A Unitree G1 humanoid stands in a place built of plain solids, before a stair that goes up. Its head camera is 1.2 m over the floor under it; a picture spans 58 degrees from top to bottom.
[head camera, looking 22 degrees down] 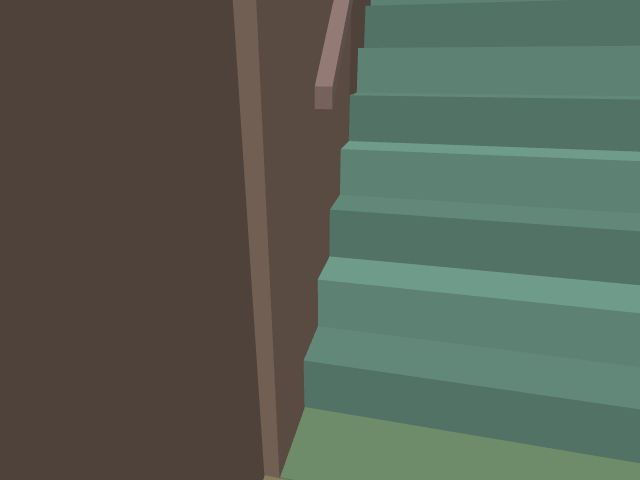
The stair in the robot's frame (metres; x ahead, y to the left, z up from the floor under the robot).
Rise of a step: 0.21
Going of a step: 0.23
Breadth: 1.40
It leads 13 degrees to the right of straight ahead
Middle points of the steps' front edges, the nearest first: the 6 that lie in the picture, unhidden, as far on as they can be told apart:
1.13 -0.62 0.22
1.35 -0.67 0.43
1.57 -0.72 0.64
1.79 -0.77 0.85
2.01 -0.83 1.07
2.23 -0.88 1.28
